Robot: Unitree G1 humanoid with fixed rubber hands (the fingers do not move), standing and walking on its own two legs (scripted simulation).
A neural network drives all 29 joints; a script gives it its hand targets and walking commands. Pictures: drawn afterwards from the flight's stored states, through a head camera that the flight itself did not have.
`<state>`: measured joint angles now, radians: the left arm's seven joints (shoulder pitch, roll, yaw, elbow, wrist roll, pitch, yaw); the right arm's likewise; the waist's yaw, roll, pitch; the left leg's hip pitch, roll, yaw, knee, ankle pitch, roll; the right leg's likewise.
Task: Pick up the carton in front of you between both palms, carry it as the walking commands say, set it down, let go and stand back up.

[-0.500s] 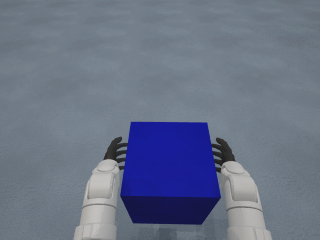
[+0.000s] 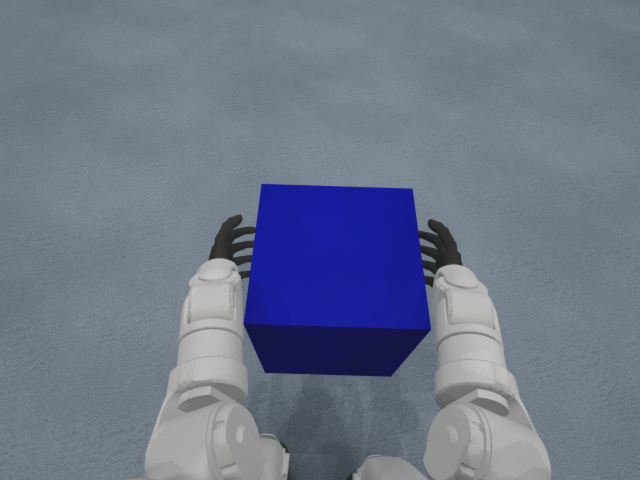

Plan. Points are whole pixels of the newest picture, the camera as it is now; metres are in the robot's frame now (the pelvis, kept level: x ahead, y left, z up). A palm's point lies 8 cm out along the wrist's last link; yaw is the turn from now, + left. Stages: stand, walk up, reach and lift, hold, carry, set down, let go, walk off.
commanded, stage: set down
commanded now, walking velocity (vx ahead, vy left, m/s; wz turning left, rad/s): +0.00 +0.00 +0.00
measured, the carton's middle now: (332, 289) +0.37 +0.01 -0.07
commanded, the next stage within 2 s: none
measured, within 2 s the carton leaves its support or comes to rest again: rests again in 2.00 s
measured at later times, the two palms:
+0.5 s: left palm (244, 293) +0.41 +0.16 -0.20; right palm (405, 296) +0.42 -0.14 -0.19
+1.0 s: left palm (247, 307) +0.45 +0.18 -0.36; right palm (380, 311) +0.45 -0.12 -0.35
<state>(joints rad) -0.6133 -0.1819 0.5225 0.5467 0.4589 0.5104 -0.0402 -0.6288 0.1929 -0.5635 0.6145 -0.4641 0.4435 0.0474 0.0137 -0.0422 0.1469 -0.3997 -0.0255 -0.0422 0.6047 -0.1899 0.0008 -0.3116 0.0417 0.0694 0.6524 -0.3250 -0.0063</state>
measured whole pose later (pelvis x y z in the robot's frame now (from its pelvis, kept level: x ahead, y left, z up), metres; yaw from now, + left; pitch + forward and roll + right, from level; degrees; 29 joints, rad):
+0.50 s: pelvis -0.02 +0.00 -0.12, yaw -2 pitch +38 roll -2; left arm -0.76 -0.09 0.44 0.52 0.27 0.27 0.01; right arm -0.77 0.12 -0.47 0.57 -0.21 0.24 -0.03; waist 0.01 -0.04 -0.13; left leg -1.53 -0.05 -0.07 1.20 -0.34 -0.01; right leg -1.43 0.10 0.07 1.26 -0.49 0.02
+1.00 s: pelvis -0.04 +0.01 -0.25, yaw -5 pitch +47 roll -4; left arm -1.07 0.07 0.42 0.68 0.21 0.30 0.03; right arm -1.06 0.03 -0.46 0.68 -0.15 0.25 -0.11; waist 0.04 -0.05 -0.09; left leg -2.06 -0.07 -0.09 1.67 -0.43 -0.03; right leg -1.95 0.15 0.05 1.72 -0.60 0.06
